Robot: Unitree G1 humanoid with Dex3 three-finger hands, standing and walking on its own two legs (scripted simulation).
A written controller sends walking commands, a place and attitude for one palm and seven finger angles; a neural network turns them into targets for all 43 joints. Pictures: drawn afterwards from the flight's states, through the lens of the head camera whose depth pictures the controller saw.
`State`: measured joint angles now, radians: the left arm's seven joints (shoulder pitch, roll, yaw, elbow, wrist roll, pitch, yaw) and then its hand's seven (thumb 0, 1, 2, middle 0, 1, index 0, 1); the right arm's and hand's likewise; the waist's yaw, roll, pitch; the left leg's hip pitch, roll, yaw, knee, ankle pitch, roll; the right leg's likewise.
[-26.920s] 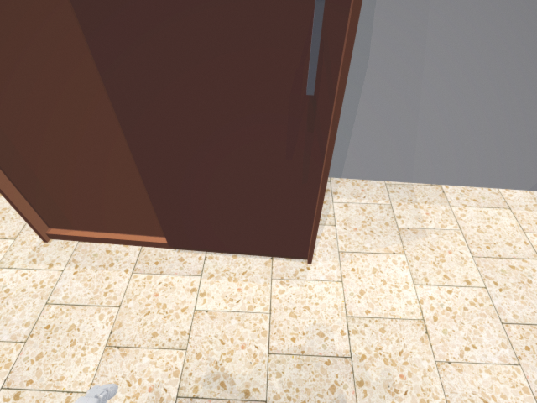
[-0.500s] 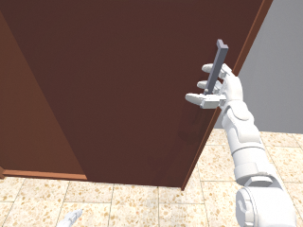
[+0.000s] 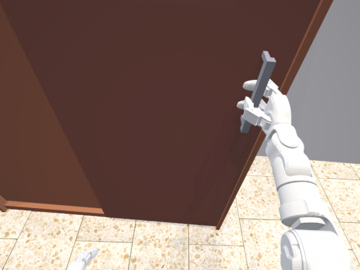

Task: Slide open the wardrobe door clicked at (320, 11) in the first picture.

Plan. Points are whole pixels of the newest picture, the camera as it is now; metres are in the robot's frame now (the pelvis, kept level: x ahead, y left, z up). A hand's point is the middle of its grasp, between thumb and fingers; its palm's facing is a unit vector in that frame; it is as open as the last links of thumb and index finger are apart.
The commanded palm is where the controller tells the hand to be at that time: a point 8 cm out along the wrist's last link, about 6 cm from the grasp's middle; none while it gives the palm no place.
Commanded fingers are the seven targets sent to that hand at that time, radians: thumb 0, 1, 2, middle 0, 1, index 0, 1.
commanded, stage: grip the handle and tug to test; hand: right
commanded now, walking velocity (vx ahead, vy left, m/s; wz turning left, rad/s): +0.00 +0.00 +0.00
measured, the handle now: (254, 95) +0.48 -0.12 +0.17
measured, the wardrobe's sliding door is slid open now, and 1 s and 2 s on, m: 0.00 0.00 0.12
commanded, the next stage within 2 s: tug the door sideways, standing still in 0.60 s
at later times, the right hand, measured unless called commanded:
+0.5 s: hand (246, 111) +0.42 -0.10 +0.17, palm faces -0.03 +1.00 +0.00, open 5.7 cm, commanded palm +0.37 -0.15 +0.17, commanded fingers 0.00 -0.90 -0.90 0.45 1.40 0.45 1.40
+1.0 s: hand (244, 105) +0.44 -0.09 +0.17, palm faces +0.00 +1.00 -0.02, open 5.3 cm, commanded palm +0.41 -0.12 +0.17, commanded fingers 0.00 -0.90 -0.90 0.45 1.40 0.45 1.40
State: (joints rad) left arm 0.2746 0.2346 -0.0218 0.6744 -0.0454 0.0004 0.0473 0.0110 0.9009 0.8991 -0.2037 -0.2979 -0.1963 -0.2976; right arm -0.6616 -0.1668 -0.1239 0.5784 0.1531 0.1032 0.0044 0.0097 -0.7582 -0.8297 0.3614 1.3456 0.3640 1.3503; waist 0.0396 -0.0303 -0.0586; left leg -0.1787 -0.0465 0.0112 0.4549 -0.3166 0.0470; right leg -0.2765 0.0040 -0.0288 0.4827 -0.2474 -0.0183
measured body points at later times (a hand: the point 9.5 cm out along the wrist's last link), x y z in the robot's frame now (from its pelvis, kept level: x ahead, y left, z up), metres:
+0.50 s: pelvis +0.02 +0.01 +0.00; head +0.02 +0.02 +0.45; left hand +0.15 +0.25 -0.10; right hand +0.42 -0.15 +0.17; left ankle -0.05 +0.09 -0.74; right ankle +0.00 -0.11 -0.74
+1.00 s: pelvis +0.08 +0.01 +0.00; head +0.09 +0.04 +0.45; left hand +0.26 +0.23 -0.10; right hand +0.43 -0.15 +0.18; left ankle -0.05 +0.09 -0.73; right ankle +0.00 -0.11 -0.73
